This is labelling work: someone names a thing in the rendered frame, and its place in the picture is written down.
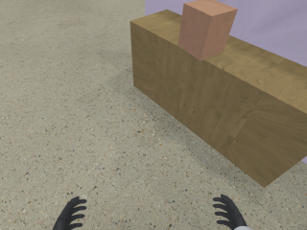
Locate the robot right hand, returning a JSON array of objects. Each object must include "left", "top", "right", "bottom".
[{"left": 212, "top": 194, "right": 248, "bottom": 230}]

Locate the robot left hand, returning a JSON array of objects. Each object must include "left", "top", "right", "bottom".
[{"left": 53, "top": 196, "right": 87, "bottom": 230}]

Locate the pedestal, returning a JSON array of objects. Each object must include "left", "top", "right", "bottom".
[{"left": 130, "top": 10, "right": 307, "bottom": 188}]

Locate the carton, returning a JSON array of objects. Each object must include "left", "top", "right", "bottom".
[{"left": 177, "top": 0, "right": 238, "bottom": 61}]

